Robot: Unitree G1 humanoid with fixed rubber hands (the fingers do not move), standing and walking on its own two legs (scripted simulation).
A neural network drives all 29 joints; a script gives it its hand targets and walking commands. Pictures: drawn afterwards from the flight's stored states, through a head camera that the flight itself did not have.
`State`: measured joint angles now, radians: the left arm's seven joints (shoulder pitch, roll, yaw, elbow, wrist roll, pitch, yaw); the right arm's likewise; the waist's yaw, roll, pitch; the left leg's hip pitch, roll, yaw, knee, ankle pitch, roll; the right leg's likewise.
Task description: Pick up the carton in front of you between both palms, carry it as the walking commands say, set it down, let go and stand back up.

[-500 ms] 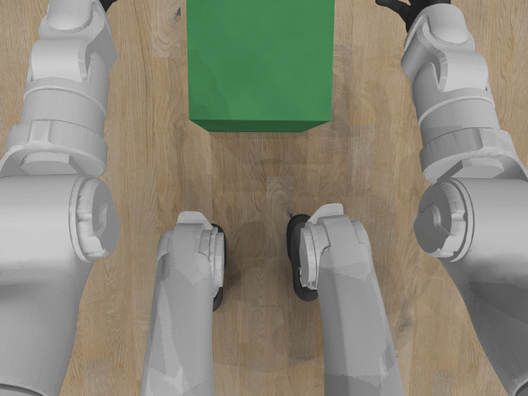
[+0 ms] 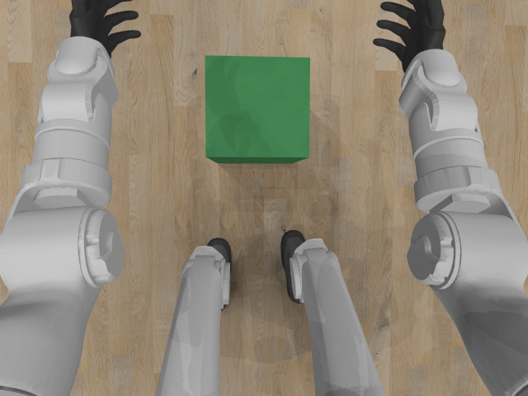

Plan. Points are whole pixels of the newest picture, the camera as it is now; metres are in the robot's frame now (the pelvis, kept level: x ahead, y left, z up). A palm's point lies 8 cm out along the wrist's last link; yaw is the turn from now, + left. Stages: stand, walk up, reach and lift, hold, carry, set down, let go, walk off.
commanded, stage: set down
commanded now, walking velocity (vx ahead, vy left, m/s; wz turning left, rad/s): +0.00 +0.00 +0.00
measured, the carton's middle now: (256, 119) +0.52 -0.01 -0.47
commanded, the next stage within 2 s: let go in 0.06 s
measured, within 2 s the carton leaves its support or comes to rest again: neither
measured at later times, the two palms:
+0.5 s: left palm (25, 121) +0.44 +0.21 +0.00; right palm (506, 119) +0.42 -0.23 +0.01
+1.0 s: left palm out of the picture +0.27 +0.23 +0.10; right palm out of the picture +0.26 -0.23 +0.11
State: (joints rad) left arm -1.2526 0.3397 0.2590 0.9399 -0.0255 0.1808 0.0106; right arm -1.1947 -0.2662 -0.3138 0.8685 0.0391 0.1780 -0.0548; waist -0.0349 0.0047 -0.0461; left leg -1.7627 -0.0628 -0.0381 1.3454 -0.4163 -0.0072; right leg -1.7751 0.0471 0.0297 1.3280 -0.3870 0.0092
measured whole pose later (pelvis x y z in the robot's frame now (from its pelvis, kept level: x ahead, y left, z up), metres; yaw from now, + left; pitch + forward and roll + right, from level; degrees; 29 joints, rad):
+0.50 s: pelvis +0.05 -0.01 +0.12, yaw +0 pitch +36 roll +0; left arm -0.56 0.20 0.22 0.66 0.07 0.09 -0.01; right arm -0.53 -0.20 -0.22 0.64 -0.06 0.09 0.05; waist -0.03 0.00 -0.07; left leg -1.14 -0.05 -0.06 0.82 -0.30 -0.01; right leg -1.16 0.04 0.04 0.81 -0.28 -0.01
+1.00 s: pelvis +0.09 +0.00 +0.18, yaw +0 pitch +4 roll +0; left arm 0.19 0.21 0.06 0.47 0.00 0.02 -0.05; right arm 0.21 -0.21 -0.05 0.45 0.01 0.02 0.06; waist -0.01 0.00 0.03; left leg -0.27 -0.03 -0.05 0.45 -0.26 0.01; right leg -0.28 0.04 0.06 0.45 -0.24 -0.01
